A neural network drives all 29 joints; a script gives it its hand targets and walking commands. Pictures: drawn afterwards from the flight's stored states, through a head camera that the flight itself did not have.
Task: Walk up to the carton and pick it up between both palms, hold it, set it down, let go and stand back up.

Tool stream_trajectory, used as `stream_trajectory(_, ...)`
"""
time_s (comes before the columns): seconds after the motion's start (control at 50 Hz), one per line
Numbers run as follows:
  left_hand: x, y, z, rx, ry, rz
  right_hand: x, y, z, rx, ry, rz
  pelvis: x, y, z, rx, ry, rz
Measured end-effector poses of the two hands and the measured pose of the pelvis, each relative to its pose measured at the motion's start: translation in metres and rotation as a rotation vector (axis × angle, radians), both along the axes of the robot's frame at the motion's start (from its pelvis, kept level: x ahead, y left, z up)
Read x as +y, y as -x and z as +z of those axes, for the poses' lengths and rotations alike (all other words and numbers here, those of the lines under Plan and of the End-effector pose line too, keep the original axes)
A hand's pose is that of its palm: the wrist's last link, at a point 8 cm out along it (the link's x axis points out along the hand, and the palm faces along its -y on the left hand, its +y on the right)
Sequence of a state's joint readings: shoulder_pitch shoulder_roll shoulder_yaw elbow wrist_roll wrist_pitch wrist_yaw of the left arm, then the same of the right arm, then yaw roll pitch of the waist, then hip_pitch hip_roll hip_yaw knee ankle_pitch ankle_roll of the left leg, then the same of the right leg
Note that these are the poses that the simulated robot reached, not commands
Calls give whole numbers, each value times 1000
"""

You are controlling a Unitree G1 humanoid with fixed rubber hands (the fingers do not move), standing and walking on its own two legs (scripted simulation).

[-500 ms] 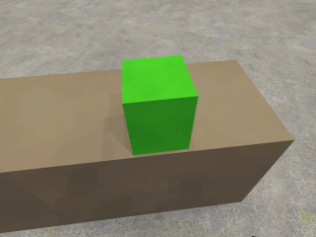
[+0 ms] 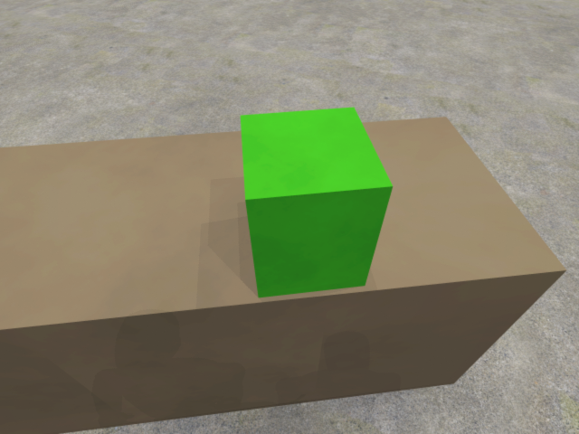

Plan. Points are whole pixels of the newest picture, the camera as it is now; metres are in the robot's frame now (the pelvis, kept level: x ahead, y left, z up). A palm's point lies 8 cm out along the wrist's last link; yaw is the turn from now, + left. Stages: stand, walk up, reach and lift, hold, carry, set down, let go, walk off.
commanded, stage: walk up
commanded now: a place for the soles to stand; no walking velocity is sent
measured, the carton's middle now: (305, 204) +0.50 -0.01 +0.03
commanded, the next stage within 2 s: reach and lift in 2.00 s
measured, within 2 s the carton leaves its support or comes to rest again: neither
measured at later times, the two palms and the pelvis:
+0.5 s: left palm (149, 420) +0.18 +0.22 -0.09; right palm out of the picture +0.10 -0.25 -0.10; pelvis +0.05 +0.00 +0.01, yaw +4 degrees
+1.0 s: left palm out of the picture +0.08 +0.25 -0.11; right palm (483, 427) +0.17 -0.25 -0.09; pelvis +0.06 -0.02 +0.02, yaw +11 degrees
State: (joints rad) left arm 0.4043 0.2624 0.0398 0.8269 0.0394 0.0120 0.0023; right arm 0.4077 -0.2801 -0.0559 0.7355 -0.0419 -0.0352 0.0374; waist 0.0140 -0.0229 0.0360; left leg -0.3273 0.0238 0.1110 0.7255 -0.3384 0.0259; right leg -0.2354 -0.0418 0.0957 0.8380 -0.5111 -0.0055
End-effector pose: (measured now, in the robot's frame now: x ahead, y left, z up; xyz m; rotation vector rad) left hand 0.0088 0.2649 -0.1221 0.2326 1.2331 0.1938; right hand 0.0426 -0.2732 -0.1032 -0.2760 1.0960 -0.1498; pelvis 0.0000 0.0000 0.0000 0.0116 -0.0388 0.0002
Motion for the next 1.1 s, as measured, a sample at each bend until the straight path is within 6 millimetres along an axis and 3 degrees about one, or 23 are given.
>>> stream_trajectory(0.08,8,-25,-2,25,-4,-54,11,5,2,14,8,-49,4,-11,1,-14,-8,-26)
stream_trajectory(0.22,-13,-109,8,-138,35,-111,24,15,-6,125,-31,-80,1,-29,5,-37,-13,-11)
stream_trajectory(0.34,-37,-156,15,-246,62,-110,24,-13,-20,128,-71,-57,-4,-40,0,-43,5,34)
stream_trajectory(0.46,-43,-175,29,-277,87,-93,26,-49,-6,58,-81,-18,-4,-49,11,-27,2,57)
stream_trajectory(0.58,-33,-169,32,-273,72,-50,22,-81,6,11,-64,35,-7,-57,18,-19,8,86)
stream_trajectory(0.74,-18,-129,25,-189,43,35,18,-111,12,-8,-45,91,-10,-62,19,-16,14,125)
stream_trajectory(0.92,-17,-83,18,-106,37,113,21,-127,10,5,-42,146,-14,-63,18,-15,20,166)
stream_trajectory(1.1,-21,-62,14,-86,43,160,23,-133,8,12,-40,184,-17,-60,17,-15,23,200)
